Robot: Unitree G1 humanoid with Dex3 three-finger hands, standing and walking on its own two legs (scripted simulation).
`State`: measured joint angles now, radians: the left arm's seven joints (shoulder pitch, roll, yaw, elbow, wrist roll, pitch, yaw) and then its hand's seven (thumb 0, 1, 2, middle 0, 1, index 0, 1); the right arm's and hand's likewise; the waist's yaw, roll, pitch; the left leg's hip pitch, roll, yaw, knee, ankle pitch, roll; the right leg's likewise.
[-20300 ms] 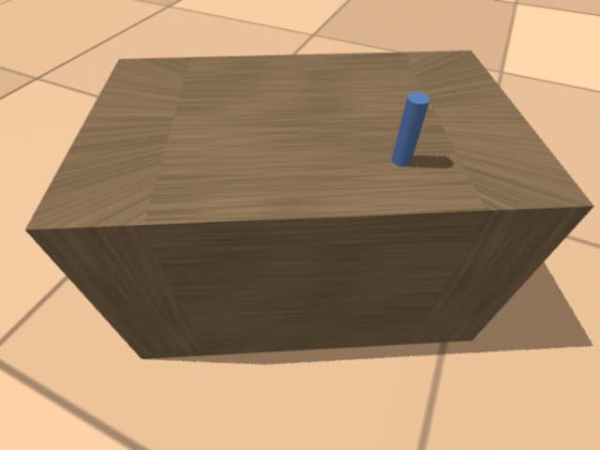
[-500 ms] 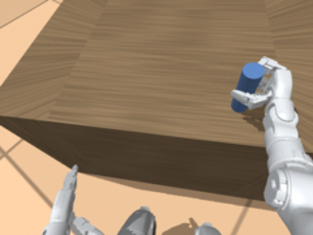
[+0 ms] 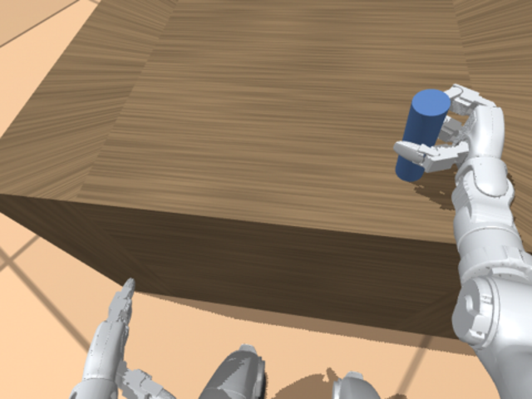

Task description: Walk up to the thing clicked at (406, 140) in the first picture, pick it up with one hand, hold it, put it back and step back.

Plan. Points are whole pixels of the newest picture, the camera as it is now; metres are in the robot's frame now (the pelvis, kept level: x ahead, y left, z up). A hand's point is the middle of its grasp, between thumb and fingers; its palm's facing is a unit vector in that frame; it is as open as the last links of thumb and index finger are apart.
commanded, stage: lower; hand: right
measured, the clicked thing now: (418, 141) +0.49 -0.14 +0.07
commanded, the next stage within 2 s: loosen in 0.04 s
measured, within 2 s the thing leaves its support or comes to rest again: rests again in 0.78 s
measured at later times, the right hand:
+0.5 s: hand (426, 132) +0.51 -0.15 +0.08, palm faces +0.04 +1.00 +0.00, open 7.2 cm
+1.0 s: hand (424, 134) +0.51 -0.15 +0.07, palm faces +0.05 +1.00 +0.00, open 13.5 cm
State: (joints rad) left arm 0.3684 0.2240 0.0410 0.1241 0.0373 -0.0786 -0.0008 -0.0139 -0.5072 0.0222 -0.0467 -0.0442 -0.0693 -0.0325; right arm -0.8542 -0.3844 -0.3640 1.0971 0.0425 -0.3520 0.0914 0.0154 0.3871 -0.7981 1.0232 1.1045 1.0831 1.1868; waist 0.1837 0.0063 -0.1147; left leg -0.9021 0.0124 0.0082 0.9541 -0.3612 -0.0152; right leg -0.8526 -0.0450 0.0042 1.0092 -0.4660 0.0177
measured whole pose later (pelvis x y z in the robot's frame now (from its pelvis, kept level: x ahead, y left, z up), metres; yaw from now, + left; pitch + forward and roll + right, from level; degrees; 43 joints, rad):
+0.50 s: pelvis +0.00 +0.00 +0.00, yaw +0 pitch +18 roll +1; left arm 0.37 0.23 0.05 0.09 0.04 -0.08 0.01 -0.01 -0.55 0.06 -0.05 -0.04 -0.06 -0.06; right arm -0.85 -0.39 -0.37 1.09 0.04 -0.35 0.09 -0.01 0.02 -0.71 1.06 0.91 1.02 0.91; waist 0.20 0.00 -0.11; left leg -0.92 0.01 0.01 0.97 -0.37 -0.02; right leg -0.87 -0.05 0.01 1.03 -0.48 0.02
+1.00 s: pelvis +0.01 +0.00 +0.00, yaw +0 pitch +19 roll +1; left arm 0.37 0.23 0.05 0.09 0.04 -0.07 0.00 -0.01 -0.55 0.06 -0.06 -0.05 -0.05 -0.06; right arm -0.84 -0.38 -0.38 1.08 0.03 -0.35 0.08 0.00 0.27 -0.30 0.49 0.40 0.48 0.41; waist 0.20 0.00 -0.11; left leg -0.92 0.01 0.00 0.97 -0.38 -0.02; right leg -0.87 -0.05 0.00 1.03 -0.48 0.02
